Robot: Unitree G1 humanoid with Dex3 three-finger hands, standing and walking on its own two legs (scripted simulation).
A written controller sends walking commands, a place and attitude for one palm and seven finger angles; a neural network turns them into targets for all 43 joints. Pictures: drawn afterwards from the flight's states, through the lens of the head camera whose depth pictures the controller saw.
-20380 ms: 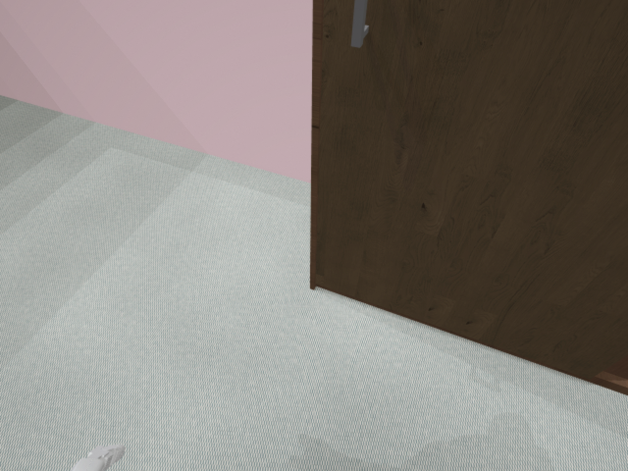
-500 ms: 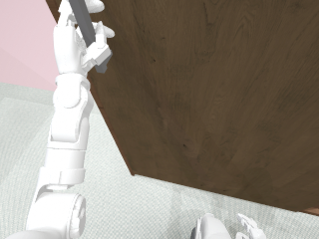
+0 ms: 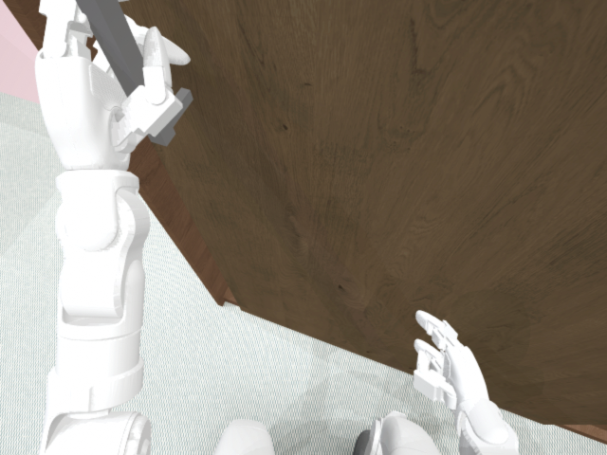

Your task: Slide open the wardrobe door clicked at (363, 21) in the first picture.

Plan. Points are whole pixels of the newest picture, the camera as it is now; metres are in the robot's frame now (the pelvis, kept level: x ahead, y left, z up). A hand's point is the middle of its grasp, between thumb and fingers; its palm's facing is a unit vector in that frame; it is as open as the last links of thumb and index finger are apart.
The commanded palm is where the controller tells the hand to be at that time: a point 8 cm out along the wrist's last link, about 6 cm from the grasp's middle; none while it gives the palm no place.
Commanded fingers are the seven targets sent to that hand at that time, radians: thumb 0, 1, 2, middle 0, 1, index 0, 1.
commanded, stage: step sideways, sliding the door along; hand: left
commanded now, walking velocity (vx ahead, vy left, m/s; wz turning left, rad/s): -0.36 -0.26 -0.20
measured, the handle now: (143, 49) +0.37 +0.23 +0.26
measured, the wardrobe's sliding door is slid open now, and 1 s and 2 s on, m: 0.07 0.35 0.56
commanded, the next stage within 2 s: none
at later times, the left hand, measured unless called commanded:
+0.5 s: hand (323, 140) +0.32 +0.08 +0.25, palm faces +0.21 -0.98 -0.01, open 6.3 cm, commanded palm +0.29 +0.06 +0.23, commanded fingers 0.00 0.90 0.90 -0.45 -1.40 -0.45 -1.40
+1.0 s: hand (522, 206) +0.30 -0.06 +0.25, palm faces +0.09 -0.99 -0.06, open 6.6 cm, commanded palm +0.28 -0.05 +0.23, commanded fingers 0.00 0.90 0.90 -0.45 -1.40 -0.45 -1.40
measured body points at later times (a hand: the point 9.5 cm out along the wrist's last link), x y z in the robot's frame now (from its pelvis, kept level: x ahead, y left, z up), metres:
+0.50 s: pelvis -0.02 -0.08 +0.01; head +0.08 -0.05 +0.44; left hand +0.31 +0.13 +0.25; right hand +0.19 -0.28 -0.08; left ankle +0.00 +0.06 -0.74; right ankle -0.01 -0.23 -0.65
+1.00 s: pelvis -0.07 -0.19 +0.00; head +0.01 -0.17 +0.44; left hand +0.29 -0.01 +0.25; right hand +0.12 -0.43 -0.09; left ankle -0.03 -0.06 -0.74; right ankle -0.06 -0.32 -0.65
